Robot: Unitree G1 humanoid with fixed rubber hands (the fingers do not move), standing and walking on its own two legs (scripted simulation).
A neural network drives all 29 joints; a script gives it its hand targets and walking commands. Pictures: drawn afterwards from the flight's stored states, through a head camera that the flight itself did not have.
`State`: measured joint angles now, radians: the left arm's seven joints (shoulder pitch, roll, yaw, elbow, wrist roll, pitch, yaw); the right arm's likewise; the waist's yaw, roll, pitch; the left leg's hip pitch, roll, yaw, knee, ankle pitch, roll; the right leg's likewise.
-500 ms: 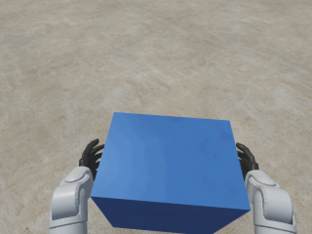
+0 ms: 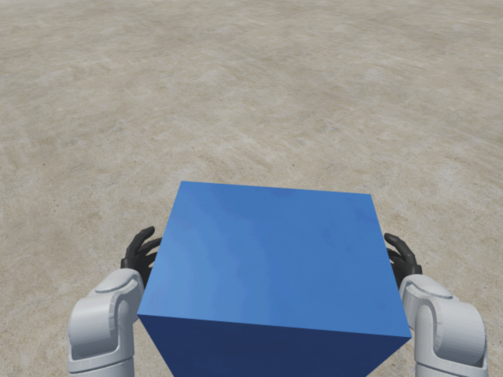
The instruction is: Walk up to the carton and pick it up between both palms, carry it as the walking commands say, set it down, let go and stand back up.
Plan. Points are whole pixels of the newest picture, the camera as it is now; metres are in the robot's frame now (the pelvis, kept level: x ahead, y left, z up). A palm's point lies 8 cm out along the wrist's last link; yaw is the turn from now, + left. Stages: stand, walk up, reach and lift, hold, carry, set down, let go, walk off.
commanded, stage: carry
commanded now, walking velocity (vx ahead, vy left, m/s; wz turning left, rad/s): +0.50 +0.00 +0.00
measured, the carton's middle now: (266, 294) +0.25 +0.00 +0.01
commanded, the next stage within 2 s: none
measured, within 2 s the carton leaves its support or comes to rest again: neither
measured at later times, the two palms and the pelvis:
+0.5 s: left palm (182, 175) +0.48 +0.17 +0.08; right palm (372, 191) +0.45 -0.21 +0.06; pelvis +0.23 +0.00 +0.00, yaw -1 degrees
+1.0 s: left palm (198, 106) +0.79 +0.18 +0.08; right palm (334, 104) +0.80 -0.20 +0.07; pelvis +0.56 -0.02 -0.01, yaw +2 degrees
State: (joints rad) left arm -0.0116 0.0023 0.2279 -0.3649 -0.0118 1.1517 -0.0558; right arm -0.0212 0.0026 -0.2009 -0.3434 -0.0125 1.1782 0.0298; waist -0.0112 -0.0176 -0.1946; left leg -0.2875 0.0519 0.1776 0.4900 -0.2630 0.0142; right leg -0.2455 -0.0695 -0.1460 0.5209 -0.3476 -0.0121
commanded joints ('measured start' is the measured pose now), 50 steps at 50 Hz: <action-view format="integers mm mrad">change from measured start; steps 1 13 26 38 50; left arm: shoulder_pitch -470 -474 -324 -416 -406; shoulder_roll -711 -741 -725 -760 -682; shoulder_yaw -751 -796 -792 -866 -819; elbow -118 -194 -206 -243 -260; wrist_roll -263 -264 -227 -321 -297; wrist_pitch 28 -3 -32 -42 -2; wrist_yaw -177 -157 -138 -178 -179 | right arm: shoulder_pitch -506 -495 -407 -413 -417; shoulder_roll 727 785 691 761 720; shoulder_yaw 733 772 820 789 784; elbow -168 -218 -367 -270 -265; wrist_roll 267 327 323 284 269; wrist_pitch -15 -32 -51 -72 -30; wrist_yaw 165 177 188 174 170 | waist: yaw -9 -13 10 21 -8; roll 128 -104 194 -56 -124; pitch -5 -119 -110 -92 -66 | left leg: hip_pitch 147 -75 233 -354 92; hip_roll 175 -79 138 31 -151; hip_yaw -233 35 46 -122 93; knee -190 -85 -69 406 -29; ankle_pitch -217 -108 754 -88 210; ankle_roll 108 53 41 -16 23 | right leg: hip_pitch -176 378 95 302 272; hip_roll -46 -180 158 -240 -122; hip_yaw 9 83 -180 212 -100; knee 4 40 -17 -331 -1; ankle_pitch -99 992 297 421 955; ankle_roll -24 -72 -40 -176 -21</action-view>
